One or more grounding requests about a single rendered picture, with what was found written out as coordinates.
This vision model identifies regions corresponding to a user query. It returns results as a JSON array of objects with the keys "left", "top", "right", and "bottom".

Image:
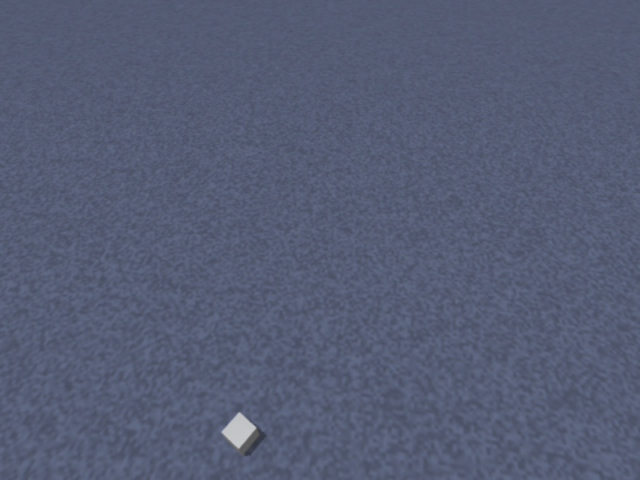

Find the cube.
[{"left": 221, "top": 412, "right": 259, "bottom": 455}]

